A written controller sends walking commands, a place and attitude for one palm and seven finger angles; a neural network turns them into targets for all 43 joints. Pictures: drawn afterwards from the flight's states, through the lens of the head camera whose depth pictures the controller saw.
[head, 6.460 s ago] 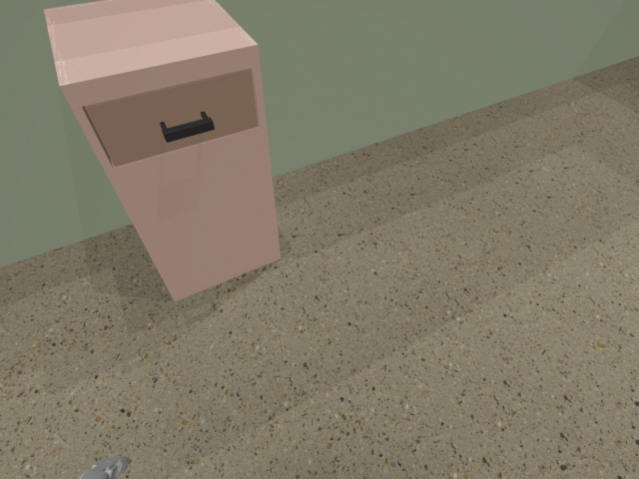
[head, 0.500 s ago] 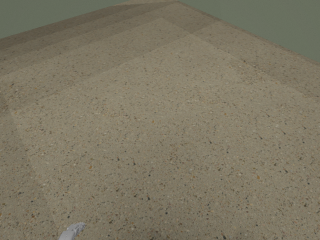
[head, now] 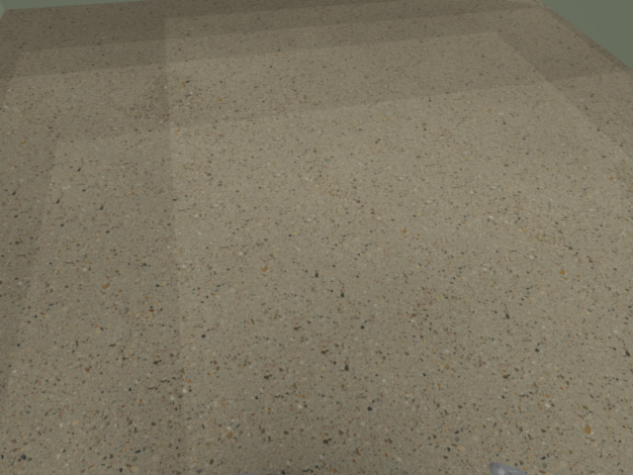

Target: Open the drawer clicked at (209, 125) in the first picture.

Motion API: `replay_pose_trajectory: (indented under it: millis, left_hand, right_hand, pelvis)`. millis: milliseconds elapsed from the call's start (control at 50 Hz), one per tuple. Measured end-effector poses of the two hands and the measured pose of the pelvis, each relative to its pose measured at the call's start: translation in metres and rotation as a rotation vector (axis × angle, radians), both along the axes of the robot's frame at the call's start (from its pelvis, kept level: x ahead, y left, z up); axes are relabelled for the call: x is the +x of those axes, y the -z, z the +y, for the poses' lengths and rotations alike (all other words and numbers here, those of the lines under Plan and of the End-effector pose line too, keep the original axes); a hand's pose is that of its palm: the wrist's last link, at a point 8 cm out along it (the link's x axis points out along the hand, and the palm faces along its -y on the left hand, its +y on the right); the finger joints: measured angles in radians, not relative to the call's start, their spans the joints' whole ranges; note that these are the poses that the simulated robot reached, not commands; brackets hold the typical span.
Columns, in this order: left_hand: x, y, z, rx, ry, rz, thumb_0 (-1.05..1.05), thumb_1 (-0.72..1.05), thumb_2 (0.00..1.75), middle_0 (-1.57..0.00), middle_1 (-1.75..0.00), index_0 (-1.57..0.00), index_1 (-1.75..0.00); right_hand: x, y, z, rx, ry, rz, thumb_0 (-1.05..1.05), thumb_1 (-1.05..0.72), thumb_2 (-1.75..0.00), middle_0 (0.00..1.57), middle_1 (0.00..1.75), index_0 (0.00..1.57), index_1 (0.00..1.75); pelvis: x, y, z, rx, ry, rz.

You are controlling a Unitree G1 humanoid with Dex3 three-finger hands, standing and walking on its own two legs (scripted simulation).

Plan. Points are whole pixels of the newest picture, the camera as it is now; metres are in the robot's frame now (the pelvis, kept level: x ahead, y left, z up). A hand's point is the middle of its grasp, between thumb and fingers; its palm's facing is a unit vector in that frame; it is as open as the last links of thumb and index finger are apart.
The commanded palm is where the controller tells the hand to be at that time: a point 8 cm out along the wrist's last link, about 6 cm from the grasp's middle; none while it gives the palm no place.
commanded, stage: turn to face it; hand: left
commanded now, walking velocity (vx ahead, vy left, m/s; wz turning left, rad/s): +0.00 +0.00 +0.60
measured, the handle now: out of the picture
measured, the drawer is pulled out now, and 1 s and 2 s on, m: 0.00 0.00 0.00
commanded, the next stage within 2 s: none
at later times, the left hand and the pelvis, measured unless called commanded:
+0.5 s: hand out of the picture +0.08 +0.19 -0.12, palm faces +0.25 -0.92 -0.30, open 7.4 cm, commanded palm none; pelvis +0.00 -0.04 +0.01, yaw +16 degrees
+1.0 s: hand out of the picture -0.15 +0.18 -0.18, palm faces +0.60 -0.76 -0.25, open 7.4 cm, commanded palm none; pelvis -0.04 -0.01 +0.00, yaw +35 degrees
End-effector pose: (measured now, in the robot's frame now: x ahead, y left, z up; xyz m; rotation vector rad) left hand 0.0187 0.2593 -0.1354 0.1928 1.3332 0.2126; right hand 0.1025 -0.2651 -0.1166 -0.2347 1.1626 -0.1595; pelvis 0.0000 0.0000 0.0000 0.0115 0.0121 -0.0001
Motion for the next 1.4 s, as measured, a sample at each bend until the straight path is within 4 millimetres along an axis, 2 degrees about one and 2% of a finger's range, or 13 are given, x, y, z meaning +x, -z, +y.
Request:
replay_pose_trajectory:
  millis: [80, 220, 320, 440, 600, 740, 820, 940, 1000, 1100, 1200, 1300, 1400]
  left_hand:
    - [-0.011, 0.002, 0.02, 0.008, -0.053, 0.031, 0.01, 0.9, 0.9, -0.21, -0.3, -0.2, -0.3]
    - [0.013, -0.017, 0.025, 0.015, -0.087, -0.09, 0.01, 0.91, 0.9, -0.2, -0.3, -0.19, -0.3]
    - [0.037, -0.029, 0.014, 0.034, -0.098, -0.184, 0.01, 0.91, 0.9, -0.2, -0.3, -0.19, -0.3]
    - [0.052, -0.04, -0.015, 0.075, -0.111, -0.283, 0.01, 0.9, 0.9, -0.2, -0.3, -0.2, -0.3]
    - [0.001, -0.055, -0.047, 0.095, -0.218, -0.245, 0.0, 0.9, 0.9, -0.21, -0.3, -0.2, -0.3]
    - [-0.061, -0.042, -0.061, 0.066, -0.353, -0.165, 0.0, 0.9, 0.9, -0.21, -0.3, -0.2, -0.3]
    - [-0.106, -0.029, -0.064, 0.038, -0.438, -0.099, 0.0, 0.9, 0.9, -0.21, -0.3, -0.2, -0.3]
    - [-0.175, 0.003, -0.051, -0.004, -0.577, -0.032, 0.01, 0.9, 0.9, -0.21, -0.3, -0.2, -0.3]
    - [-0.197, 0.01, -0.043, -0.013, -0.623, 0.005, 0.01, 0.9, 0.9, -0.21, -0.3, -0.2, -0.3]
    - [-0.203, -0.004, -0.029, -0.006, -0.667, -0.043, 0.01, 0.91, 0.9, -0.2, -0.3, -0.19, -0.3]
    - [-0.196, -0.017, -0.019, 0.031, -0.691, -0.118, 0.01, 0.91, 0.9, -0.2, -0.3, -0.19, -0.3]
    - [-0.186, -0.025, -0.016, 0.067, -0.716, -0.16, 0.01, 0.91, 0.9, -0.2, -0.3, -0.2, -0.3]
    - [-0.169, -0.034, -0.024, 0.103, -0.733, -0.197, 0.01, 0.91, 0.9, -0.2, -0.3, -0.2, -0.3]
  right_hand:
    - [0.017, -0.012, 0.02, -0.012, -0.054, -0.045, 0.01, -0.91, -0.9, 0.2, 0.3, 0.2, 0.3]
    - [0.016, -0.016, 0.034, 0.0, -0.102, -0.022, 0.01, -0.9, -0.9, 0.2, 0.3, 0.2, 0.3]
    - [0.006, -0.006, 0.027, 0.026, -0.117, 0.02, 0.01, -0.9, -0.9, 0.2, 0.3, 0.2, 0.3]
    - [-0.001, 0.02, -0.001, 0.061, -0.132, 0.074, 0.01, -0.9, -0.9, 0.2, 0.3, 0.2, 0.3]
    - [0.013, 0.017, -0.024, 0.067, -0.221, 0.126, 0.01, -0.91, -0.9, 0.2, 0.3, 0.2, 0.3]
    - [0.032, 0.009, -0.018, 0.026, -0.332, 0.161, 0.01, -0.91, -0.9, 0.19, 0.3, 0.2, 0.3]
    - [0.052, 0.003, 0.005, 0.002, -0.415, 0.138, 0.01, -0.91, -0.9, 0.19, 0.3, 0.2, 0.3]
    - [0.086, -0.004, 0.066, -0.029, -0.566, 0.011, 0.01, -0.91, -0.9, 0.19, 0.3, 0.2, 0.3]
    - [0.091, -0.014, 0.093, -0.027, -0.618, -0.043, 0.01, -0.91, -0.9, 0.19, 0.3, 0.2, 0.3]
    - [0.084, -0.027, 0.116, -0.028, -0.667, -0.054, 0.01, -0.9, -0.9, 0.2, 0.3, 0.2, 0.3]
    - [0.075, -0.026, 0.125, -0.009, -0.699, -0.027, 0.01, -0.9, -0.9, 0.2, 0.3, 0.2, 0.3]
    - [0.067, -0.017, 0.119, 0.001, -0.718, 0.023, 0.01, -0.9, -0.9, 0.2, 0.3, 0.2, 0.3]
    - [0.065, -0.003, 0.098, -0.003, -0.732, 0.096, 0.01, -0.9, -0.9, 0.2, 0.3, 0.21, 0.3]
  pelvis:
    - [-0.001, -0.004, 0.008, -0.01, -0.027, -0.005]
    - [-0.001, -0.015, 0.01, -0.022, -0.107, -0.008]
    - [-0.001, -0.015, -0.001, -0.013, -0.163, -0.01]
    - [-0.001, -0.004, -0.029, 0.007, -0.234, -0.013]
    - [-0.004, -0.017, -0.049, 0.039, -0.356, -0.034]
    - [-0.011, -0.019, -0.052, 0.033, -0.449, -0.031]
    - [-0.018, -0.017, -0.045, 0.022, -0.501, -0.027]
    - [-0.035, 0.0, -0.022, -0.014, -0.587, -0.022]
    - [-0.043, 0.0, -0.015, -0.01, -0.607, -0.028]
    - [-0.05, -0.013, -0.007, -0.036, -0.664, -0.036]
    - [-0.053, -0.019, -0.005, -0.036, -0.716, -0.031]
    - [-0.05, -0.019, -0.011, -0.03, -0.775, -0.02]
    - [-0.043, -0.017, -0.026, -0.026, -0.836, -0.007]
